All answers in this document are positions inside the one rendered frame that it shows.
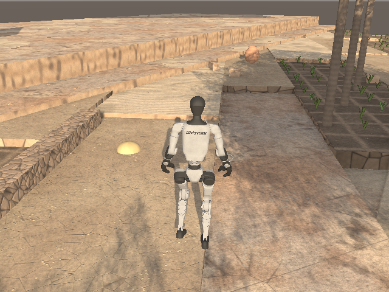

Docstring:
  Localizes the right robot upper arm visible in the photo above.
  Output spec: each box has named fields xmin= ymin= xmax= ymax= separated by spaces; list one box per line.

xmin=209 ymin=123 xmax=225 ymax=157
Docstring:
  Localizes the left robot upper arm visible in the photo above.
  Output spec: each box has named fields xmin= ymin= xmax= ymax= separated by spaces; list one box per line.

xmin=167 ymin=122 xmax=184 ymax=155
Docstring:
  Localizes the robot left forearm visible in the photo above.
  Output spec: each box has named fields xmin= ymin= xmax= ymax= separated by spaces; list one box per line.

xmin=162 ymin=146 xmax=174 ymax=165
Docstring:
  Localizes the robot right shin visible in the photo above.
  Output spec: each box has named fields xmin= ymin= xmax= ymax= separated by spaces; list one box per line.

xmin=202 ymin=201 xmax=212 ymax=241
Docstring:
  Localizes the robot right forearm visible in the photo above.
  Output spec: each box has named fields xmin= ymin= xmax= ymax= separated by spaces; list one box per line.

xmin=219 ymin=148 xmax=230 ymax=168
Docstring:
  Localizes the robot right hand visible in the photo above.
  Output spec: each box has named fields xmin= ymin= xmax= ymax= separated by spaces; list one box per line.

xmin=218 ymin=164 xmax=232 ymax=177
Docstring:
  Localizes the robot right thigh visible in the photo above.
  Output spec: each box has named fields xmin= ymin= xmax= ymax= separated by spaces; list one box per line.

xmin=201 ymin=170 xmax=215 ymax=212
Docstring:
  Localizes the robot left hand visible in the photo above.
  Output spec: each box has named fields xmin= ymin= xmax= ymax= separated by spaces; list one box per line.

xmin=161 ymin=162 xmax=175 ymax=173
